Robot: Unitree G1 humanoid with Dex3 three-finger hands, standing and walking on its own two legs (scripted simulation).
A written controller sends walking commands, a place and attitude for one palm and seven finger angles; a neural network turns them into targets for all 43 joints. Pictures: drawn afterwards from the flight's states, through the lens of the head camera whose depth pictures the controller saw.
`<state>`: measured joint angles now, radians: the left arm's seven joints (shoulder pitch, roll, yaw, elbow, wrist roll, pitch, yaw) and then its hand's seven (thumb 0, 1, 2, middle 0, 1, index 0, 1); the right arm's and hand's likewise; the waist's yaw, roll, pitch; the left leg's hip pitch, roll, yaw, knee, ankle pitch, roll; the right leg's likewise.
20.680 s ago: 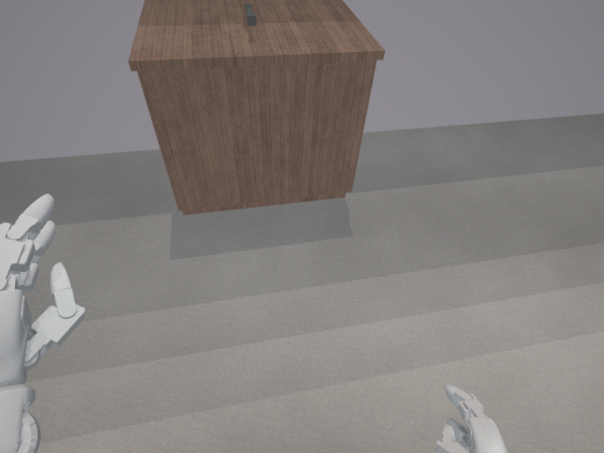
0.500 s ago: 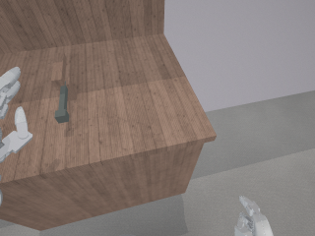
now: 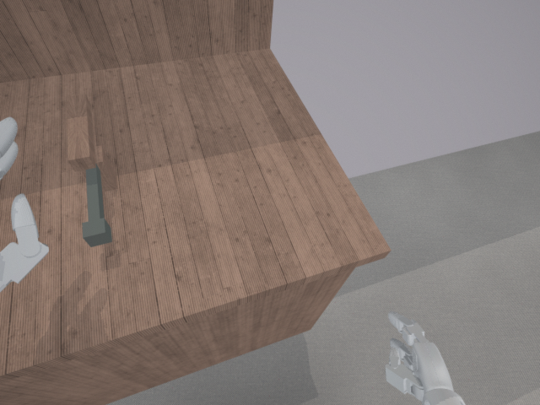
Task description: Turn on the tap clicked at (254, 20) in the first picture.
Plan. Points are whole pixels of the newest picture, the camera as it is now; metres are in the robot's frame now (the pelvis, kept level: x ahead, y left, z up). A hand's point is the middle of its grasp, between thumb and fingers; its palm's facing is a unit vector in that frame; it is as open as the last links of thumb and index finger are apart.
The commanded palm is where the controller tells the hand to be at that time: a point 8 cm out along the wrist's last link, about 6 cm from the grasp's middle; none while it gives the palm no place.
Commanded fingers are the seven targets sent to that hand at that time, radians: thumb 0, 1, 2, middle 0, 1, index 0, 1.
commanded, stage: come to a stop and stand still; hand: left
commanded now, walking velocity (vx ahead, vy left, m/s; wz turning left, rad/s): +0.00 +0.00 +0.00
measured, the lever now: (97, 232) +0.31 +0.27 +0.05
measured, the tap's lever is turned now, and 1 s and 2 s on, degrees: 0 0 0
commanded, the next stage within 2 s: look again from close up in 0.26 s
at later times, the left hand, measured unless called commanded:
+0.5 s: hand (30, 274) +0.21 +0.25 +0.17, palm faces +0.34 -0.83 -0.45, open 7.4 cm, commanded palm +0.15 +0.29 +0.18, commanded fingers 0.00 0.90 0.90 -0.20 -0.30 -0.20 -0.30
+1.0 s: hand (39, 318) +0.17 +0.23 +0.15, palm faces +0.34 -0.86 -0.39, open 7.4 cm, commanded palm +0.12 +0.28 +0.18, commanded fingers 0.00 0.90 0.90 -0.20 -0.30 -0.20 -0.30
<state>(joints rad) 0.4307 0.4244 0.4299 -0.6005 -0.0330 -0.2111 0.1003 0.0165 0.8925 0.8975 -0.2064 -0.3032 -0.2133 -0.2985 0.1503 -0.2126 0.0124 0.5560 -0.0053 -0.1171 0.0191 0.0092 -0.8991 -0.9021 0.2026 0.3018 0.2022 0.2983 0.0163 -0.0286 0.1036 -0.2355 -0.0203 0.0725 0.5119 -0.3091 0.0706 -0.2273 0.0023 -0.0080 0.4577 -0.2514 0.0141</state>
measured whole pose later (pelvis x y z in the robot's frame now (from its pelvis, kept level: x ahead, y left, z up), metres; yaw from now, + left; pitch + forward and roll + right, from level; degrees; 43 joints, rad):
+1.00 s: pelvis -0.04 +0.00 +0.00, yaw +0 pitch -1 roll -2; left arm 0.48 0.35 0.32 -0.45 -0.05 -0.19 0.09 0.01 0.89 0.90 -0.21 -0.30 -0.21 -0.30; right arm 0.21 -0.22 0.01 0.57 0.01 -0.09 -0.02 0.01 -0.90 -0.90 0.20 0.30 0.20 0.30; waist 0.01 0.02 0.04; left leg -0.24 -0.01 0.07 0.49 -0.25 0.07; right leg -0.21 0.01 -0.03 0.40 -0.18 0.01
